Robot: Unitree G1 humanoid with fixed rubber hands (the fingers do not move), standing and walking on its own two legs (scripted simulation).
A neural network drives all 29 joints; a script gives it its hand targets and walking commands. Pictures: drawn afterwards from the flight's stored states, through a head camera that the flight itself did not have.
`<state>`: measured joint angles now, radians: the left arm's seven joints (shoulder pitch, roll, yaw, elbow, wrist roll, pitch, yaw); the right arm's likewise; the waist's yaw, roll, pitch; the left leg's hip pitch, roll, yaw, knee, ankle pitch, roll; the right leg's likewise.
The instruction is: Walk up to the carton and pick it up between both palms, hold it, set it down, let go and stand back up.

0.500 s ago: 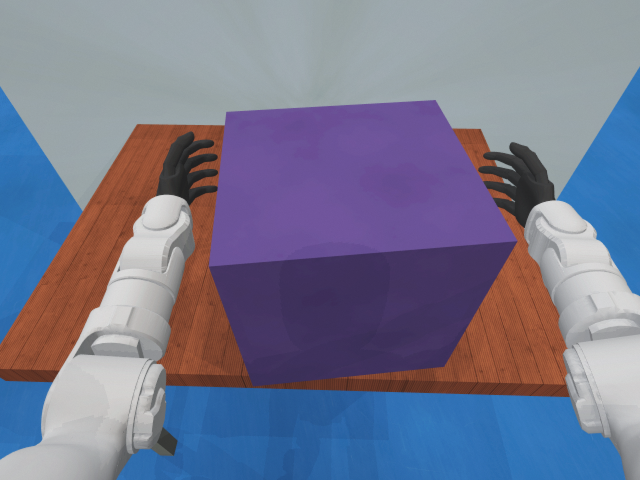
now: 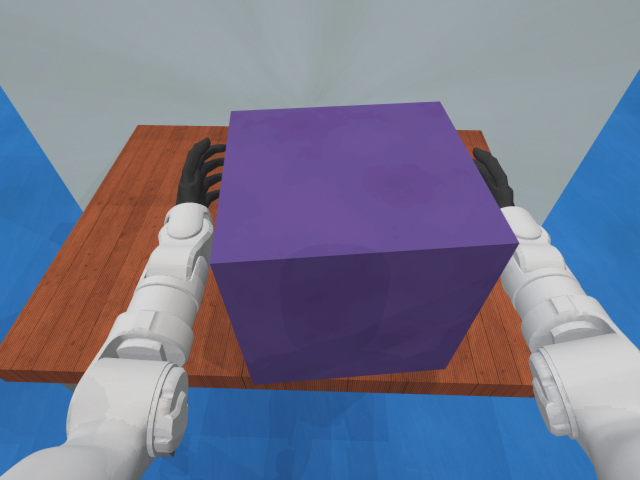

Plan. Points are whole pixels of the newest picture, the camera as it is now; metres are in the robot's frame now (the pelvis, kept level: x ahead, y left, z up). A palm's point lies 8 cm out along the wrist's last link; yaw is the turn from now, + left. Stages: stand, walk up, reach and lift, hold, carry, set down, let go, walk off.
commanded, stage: reach and lift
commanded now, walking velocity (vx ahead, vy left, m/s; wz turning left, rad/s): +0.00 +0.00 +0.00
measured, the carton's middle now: (344, 247) +0.41 +0.00 +0.06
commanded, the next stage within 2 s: none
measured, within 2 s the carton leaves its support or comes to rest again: leaves its support in 1.10 s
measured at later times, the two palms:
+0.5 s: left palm (200, 204) +0.41 +0.19 +0.14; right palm (495, 211) +0.43 -0.19 +0.12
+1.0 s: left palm (191, 207) +0.40 +0.20 +0.14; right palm (487, 211) +0.42 -0.18 +0.13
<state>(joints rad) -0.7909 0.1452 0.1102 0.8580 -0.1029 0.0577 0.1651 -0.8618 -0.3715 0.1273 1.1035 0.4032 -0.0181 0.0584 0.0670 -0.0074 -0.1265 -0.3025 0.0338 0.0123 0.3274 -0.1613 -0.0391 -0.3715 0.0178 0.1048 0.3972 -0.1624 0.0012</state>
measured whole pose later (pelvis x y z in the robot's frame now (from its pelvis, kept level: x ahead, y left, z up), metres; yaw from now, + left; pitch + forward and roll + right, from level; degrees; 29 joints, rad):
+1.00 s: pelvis +0.00 +0.01 +0.00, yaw +0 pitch +7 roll +0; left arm -0.78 0.05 0.31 0.88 0.10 0.03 0.13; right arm -0.83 -0.32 0.01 1.09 0.16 0.00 0.08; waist 0.07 0.00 -0.14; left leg -0.29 0.04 0.01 0.34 -0.17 -0.04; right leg -0.34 0.02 0.10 0.36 -0.15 0.01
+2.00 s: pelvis -0.01 +0.01 +0.00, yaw +1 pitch +2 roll +0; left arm -0.79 0.12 0.24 0.68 0.04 0.36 0.11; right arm -0.83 -0.29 0.01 0.91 0.18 0.25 0.00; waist 0.04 -0.01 -0.20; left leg -0.21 0.04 -0.01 0.34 -0.17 -0.04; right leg -0.24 0.02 0.09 0.34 -0.14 0.01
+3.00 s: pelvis -0.01 +0.01 +0.00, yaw +1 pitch +1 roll +0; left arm -0.91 0.20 0.30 0.61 0.04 0.66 0.03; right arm -1.02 -0.28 0.01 0.89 0.29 0.50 -0.10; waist 0.00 -0.01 -0.25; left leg -0.20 0.04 -0.01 0.34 -0.17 -0.04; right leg -0.22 0.02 0.09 0.34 -0.14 0.01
